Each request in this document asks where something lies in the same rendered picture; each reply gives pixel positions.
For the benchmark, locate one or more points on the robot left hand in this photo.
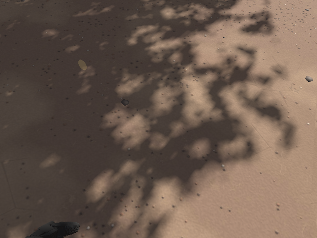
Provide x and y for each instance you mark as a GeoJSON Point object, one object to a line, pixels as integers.
{"type": "Point", "coordinates": [56, 230]}

